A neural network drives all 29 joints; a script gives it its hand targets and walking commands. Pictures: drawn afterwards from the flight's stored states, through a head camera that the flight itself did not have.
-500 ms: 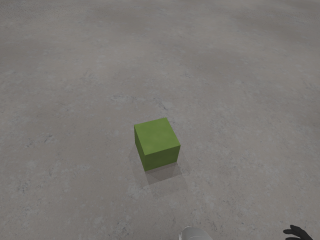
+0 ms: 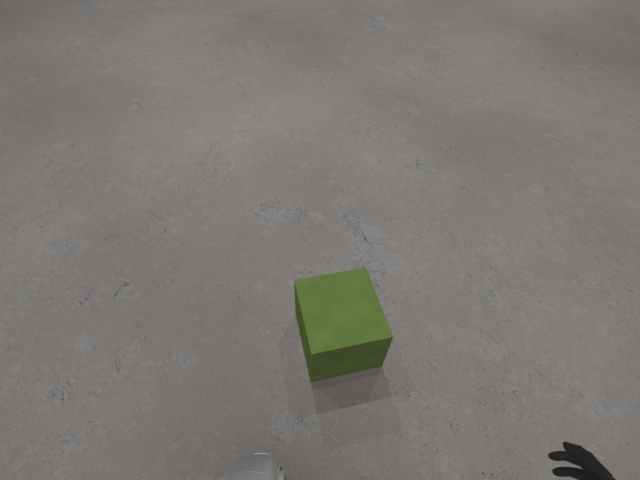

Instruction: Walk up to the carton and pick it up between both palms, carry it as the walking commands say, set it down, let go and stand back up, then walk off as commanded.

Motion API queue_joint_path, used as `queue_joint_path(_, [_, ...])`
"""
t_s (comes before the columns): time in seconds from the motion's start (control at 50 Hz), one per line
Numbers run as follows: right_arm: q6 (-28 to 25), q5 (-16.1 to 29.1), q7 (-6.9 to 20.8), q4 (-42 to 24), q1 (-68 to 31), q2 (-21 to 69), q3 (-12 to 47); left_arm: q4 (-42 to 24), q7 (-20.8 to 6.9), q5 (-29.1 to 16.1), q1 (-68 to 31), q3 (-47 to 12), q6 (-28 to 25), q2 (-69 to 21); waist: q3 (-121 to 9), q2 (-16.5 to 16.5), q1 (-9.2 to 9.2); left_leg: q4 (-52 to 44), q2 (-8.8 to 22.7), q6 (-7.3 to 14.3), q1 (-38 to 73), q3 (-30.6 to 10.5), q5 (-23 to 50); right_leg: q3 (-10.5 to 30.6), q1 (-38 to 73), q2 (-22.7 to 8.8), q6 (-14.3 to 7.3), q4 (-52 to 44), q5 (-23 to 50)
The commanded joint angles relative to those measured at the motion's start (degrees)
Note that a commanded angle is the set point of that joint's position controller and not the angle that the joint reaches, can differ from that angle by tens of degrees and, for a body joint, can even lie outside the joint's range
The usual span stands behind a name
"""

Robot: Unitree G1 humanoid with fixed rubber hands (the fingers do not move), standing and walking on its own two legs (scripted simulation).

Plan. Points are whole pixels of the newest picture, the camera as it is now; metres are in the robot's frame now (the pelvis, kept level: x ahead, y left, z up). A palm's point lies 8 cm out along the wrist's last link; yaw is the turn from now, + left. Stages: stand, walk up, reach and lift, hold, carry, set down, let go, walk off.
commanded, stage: walk up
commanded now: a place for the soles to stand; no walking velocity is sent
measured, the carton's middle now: (338, 323) +0.65 -0.03 -0.66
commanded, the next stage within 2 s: none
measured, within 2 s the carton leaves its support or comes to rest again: neither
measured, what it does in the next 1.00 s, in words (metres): walks ahead: left foot, then right foot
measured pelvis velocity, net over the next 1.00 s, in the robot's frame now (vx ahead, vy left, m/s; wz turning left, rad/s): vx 0.20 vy -0.03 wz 0.01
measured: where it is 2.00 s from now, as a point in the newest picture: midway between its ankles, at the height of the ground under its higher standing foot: outside the picture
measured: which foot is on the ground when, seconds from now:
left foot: up 0.00-0.00, down 0.02-0.38, up 0.40-0.60, down 0.62-1.00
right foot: down 0.00-0.02, up 0.04-0.36, down 0.38-1.00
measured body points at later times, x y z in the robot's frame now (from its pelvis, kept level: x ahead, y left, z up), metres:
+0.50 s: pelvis +0.15 -0.03 -0.01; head +0.16 -0.04 +0.44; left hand +0.23 +0.33 -0.07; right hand +0.23 -0.36 -0.11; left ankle +0.16 +0.10 -0.70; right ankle +0.20 -0.15 -0.73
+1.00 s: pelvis +0.20 -0.03 -0.01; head +0.22 -0.03 +0.44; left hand +0.33 +0.31 -0.09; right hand +0.34 -0.35 -0.10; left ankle +0.24 +0.10 -0.73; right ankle +0.21 -0.15 -0.73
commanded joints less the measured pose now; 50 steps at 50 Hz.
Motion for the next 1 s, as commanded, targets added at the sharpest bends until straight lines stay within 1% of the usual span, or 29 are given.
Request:
queue_joint_path(0.0, [-2.22, -0.64, -2.48, -0.53, 13.30, -15.42, -5.23, -4.92, 0.46, -0.77, 0.39, 0.40, -0.27, 3.90, -7.83, 15.22, -9.44, -14.60, 12.69, 7.82, 30.73, -22.56, -17.16, -2.34, -26.18, -0.29, -3.59, 26.84, 3.71])
queue_joint_path(0.02, [-2.57, -0.36, -2.81, -2.47, 11.52, -17.57, -5.72, -5.66, 0.96, 0.20, -0.12, 0.81, 0.29, 5.63, -4.11, 14.62, -8.84, -18.11, 19.40, 12.53, 30.76, -37.57, -22.47, 3.82, -35.51, 1.91, -2.81, 35.70, -7.72])
queue_joint_path(0.04, [-2.18, 0.47, -3.16, -3.81, 8.36, -16.77, -5.32, -4.20, 1.14, 0.79, 0.96, 0.74, 0.89, 8.40, -2.92, 6.28, -8.26, -16.40, 18.78, 12.86, 26.63, -33.72, -23.83, 8.69, -32.94, -1.69, -2.77, 34.62, -6.28])
queue_joint_path(0.08, [-1.88, 1.50, -2.92, -2.62, 6.43, -15.32, -4.85, -3.18, 0.78, 0.09, -1.60, 0.86, 1.11, 9.66, -0.01, 3.38, -7.12, -17.13, 16.22, 12.39, 18.37, -25.51, -14.48, 8.32, -28.33, -3.71, -1.81, 30.14, -2.46])
queue_joint_path(0.12, [-1.23, 0.21, -2.82, -3.22, 2.27, -13.69, -4.25, -0.93, 0.20, -0.40, 2.20, 1.18, 1.24, 9.71, 1.65, 6.27, -4.86, -17.87, 11.38, 11.26, 8.93, -16.40, -15.52, 5.65, -20.69, -2.74, -0.86, 23.96, -5.45])
queue_joint_path(0.16, [-1.58, 0.10, -2.58, -4.00, 3.68, -12.84, -3.94, -1.19, -0.39, 0.04, 1.75, 1.28, 1.39, 7.45, 3.14, 11.50, -4.76, -18.69, 11.92, 11.36, 7.82, -13.85, -15.34, 4.70, -20.89, -3.13, -1.06, 19.86, -2.89])
queue_joint_path(0.24, [-1.12, -0.31, -2.17, -4.98, 0.31, -13.90, -4.12, -1.05, -1.57, 0.80, -2.15, 2.32, 1.27, 6.64, 4.66, 14.22, -3.74, -18.36, 9.62, 10.33, -1.32, -10.34, -22.90, 1.95, -12.23, -1.16, -0.86, 10.91, 4.20])
queue_joint_path(0.32, [-0.30, -0.47, -2.24, -4.28, 0.02, -9.52, -1.96, 1.72, -0.02, 1.09, 2.55, 3.42, 0.51, 7.87, 1.74, 0.35, 0.38, -2.32, 3.86, 5.40, -8.58, -4.12, -19.35, 0.65, 3.71, 1.62, -1.86, 2.12, 5.42])
queue_joint_path(0.34, [-0.30, -0.16, -2.42, -4.43, 1.26, -7.40, -0.98, 1.90, 0.50, 1.51, 3.88, 3.87, 0.40, 9.72, -0.12, -9.73, 1.64, 8.40, 0.90, 3.75, -12.06, -0.79, -19.30, 9.68, 6.70, -4.53, -4.36, -4.06, -3.70])
queue_joint_path(0.36, [0.10, -0.12, -2.79, -5.44, 2.63, -5.03, 0.06, 0.62, 1.18, 1.71, 4.21, 4.32, -0.16, 13.01, 0.13, -16.34, 1.27, 19.52, -3.56, 0.97, -16.06, 0.11, -19.73, 29.42, 4.72, -16.67, -9.74, -14.65, -15.84])
queue_joint_path(0.38, [0.26, 0.25, -3.35, -4.64, 1.80, -7.60, -0.57, -0.99, 1.29, 1.57, 0.58, 3.94, -0.19, 13.85, 2.83, -10.28, -0.05, 24.02, -1.05, 1.13, -16.19, -5.32, -17.74, 34.16, 1.77, -20.44, -13.26, -17.04, -19.22])
queue_joint_path(0.42, [-0.23, 0.03, -3.69, -2.78, 4.59, -11.26, -1.49, -1.14, 1.35, 0.73, -3.25, 4.05, 0.32, 14.12, 1.46, -7.10, -2.19, 20.93, 0.88, 1.08, -13.18, -5.99, -17.59, 27.99, 1.71, -16.90, -14.62, -10.47, -0.94])
queue_joint_path(0.44, [-0.66, -0.10, -3.78, -1.94, 5.62, -11.30, -1.59, -0.09, 1.37, 0.36, -4.01, 3.89, 0.42, 13.62, 0.02, -8.20, -2.25, 19.01, 0.86, 1.51, -10.84, -4.37, -19.60, 26.69, -0.27, -18.28, -15.11, -9.35, 2.26])
queue_joint_path(0.48, [0.01, 0.10, -3.58, 0.24, 7.78, -9.12, -1.40, -1.39, 1.36, -0.27, -6.52, 2.54, 0.73, 11.77, 0.04, -13.95, -3.23, 15.40, 0.42, 0.41, -2.79, -0.90, -14.67, 13.65, -5.19, -13.39, -12.20, -6.93, 14.09])
queue_joint_path(0.5, [0.04, 0.16, -3.56, -0.45, 6.22, -8.51, -1.27, -0.86, 1.48, 0.02, -6.00, 1.67, 0.95, 10.66, -0.45, -10.28, -3.58, 11.91, -0.49, 0.07, 1.44, -0.27, -11.67, 11.64, -6.65, -12.10, -11.54, -5.28, 20.95])
queue_joint_path(0.54, [0.43, -0.01, -3.76, 0.49, 5.51, -7.14, -1.41, -1.73, 1.73, -0.24, -7.40, 0.44, 1.58, 9.31, -1.20, -9.36, -4.70, 3.88, -2.79, 0.46, 11.31, 1.85, -2.35, 7.37, -14.12, -9.58, -9.12, -0.13, 19.24])
queue_joint_path(0.56, [0.41, -0.52, -3.97, 1.21, 6.39, -7.49, -1.71, -1.58, 2.01, -0.22, -7.94, 0.29, 1.67, 8.15, -3.02, -4.98, -5.66, -0.79, -3.45, 1.14, 15.19, 1.06, 0.32, 4.92, -14.81, -8.09, -7.61, 5.81, 19.14])
queue_joint_path(0.58, [0.21, -0.82, -4.29, 1.49, 6.41, -9.74, -2.17, -1.80, 2.26, -0.56, -6.97, -0.49, 2.00, 6.07, -2.66, 0.02, -6.36, -5.50, 1.72, 2.52, 16.68, -5.59, 3.45, 2.40, -16.74, -5.72, -4.95, 11.79, 16.21])
queue_joint_path(0.6, [-0.09, -0.91, -4.70, 0.15, 3.99, -12.46, -2.30, -1.78, 2.33, -1.33, -7.03, -1.61, 2.45, 3.71, -2.79, 9.41, -5.30, -10.62, 11.86, 5.90, 15.38, -20.58, 5.61, 0.01, -20.13, -0.56, -1.46, 17.46, 2.52])
queue_joint_path(0.62, [-0.13, -0.37, -4.69, -0.60, 0.31, -13.70, -2.24, -1.13, 2.95, -1.55, -6.14, -1.28, 3.07, 4.78, -0.85, 8.39, -4.17, -12.06, 15.94, 10.75, 10.85, -25.03, 3.05, 3.02, -18.96, 0.00, -0.88, 16.44, -8.79])
queue_joint_path(0.66, [0.35, -0.37, -4.51, 0.53, -3.56, -12.51, -1.78, 0.33, 2.94, -1.42, -4.14, -1.02, 3.17, 6.50, -0.17, 8.21, -3.56, -9.89, 13.42, 11.48, 7.58, -18.10, 1.87, 4.03, -13.40, -1.51, -1.10, 11.26, -11.89])
queue_joint_path(0.68, [1.22, 0.66, -4.13, 0.63, -5.24, -10.64, -0.71, 2.61, 3.03, -1.03, -2.98, -1.05, 2.55, 7.25, -1.40, 6.02, -2.62, -7.05, 9.97, 8.19, 2.90, -13.92, 2.95, 2.80, -5.83, -1.03, -2.15, 6.14, -2.44])
queue_joint_path(0.7, [2.17, 0.67, -4.06, 0.44, -5.31, -7.42, -0.09, 3.09, 3.23, -0.26, -3.52, -0.54, 1.89, 7.76, -0.64, 4.37, -3.13, -3.24, 6.92, 4.16, 0.83, -9.92, 0.94, 7.45, -5.17, -3.31, -2.99, 0.60, 4.76])
queue_joint_path(0.74, [2.70, 1.05, -4.01, 0.96, -5.06, -6.42, 0.15, 2.57, 3.57, 0.45, -9.15, -0.26, 0.94, 12.00, -2.75, -1.15, -5.30, 2.89, 0.85, 0.88, 9.29, -4.61, 1.07, 16.34, -11.70, -10.11, -6.06, -3.72, 12.35])
queue_joint_path(0.78, [2.53, 0.33, -4.01, 2.31, -4.74, -9.28, -0.29, 3.40, 3.54, -0.04, -10.11, -1.11, 0.49, 9.94, -4.32, 2.62, -5.22, 1.37, 2.52, 1.92, 12.10, -6.47, 5.81, 11.29, -10.01, -8.32, -4.58, 1.95, 20.87])
queue_joint_path(0.84, [2.29, 0.70, -3.96, 3.53, -7.62, -8.68, -0.28, 5.04, 3.93, -0.76, -10.06, -2.05, 0.73, 7.23, -6.20, 1.13, -3.97, 0.86, 4.40, 3.76, 13.20, -7.09, 15.91, 6.81, -5.59, -4.65, -2.19, 2.98, 23.11])
queue_joint_path(0.88, [2.75, 0.99, -4.02, 5.14, -9.18, -7.29, 0.09, 5.47, 4.03, -0.77, -12.41, -1.81, 1.30, 7.49, -5.09, -1.49, -3.54, -1.17, 4.31, 3.72, 11.31, -7.53, 14.55, 6.08, -4.62, -4.61, -2.53, 3.16, 21.25])
queue_joint_path(0.96, [3.09, 0.64, -3.77, 6.39, -12.33, -7.86, 0.34, 7.13, 3.89, -0.32, -13.78, -2.20, 1.66, 6.81, -2.49, 1.63, -4.07, -4.32, 3.99, 2.32, 12.36, -6.92, 8.78, 7.36, -6.21, -5.39, -3.06, -1.17, 17.99])
queue_joint_path(0.98, [3.26, 0.95, -3.57, 6.97, -12.38, -7.45, 0.37, 7.23, 3.81, -0.29, -15.15, -2.34, 1.68, 7.54, -5.06, -2.76, -3.98, -4.41, 4.62, 2.82, 12.14, -7.52, 5.93, 6.71, -3.82, -5.14, -2.52, -1.56, 15.97])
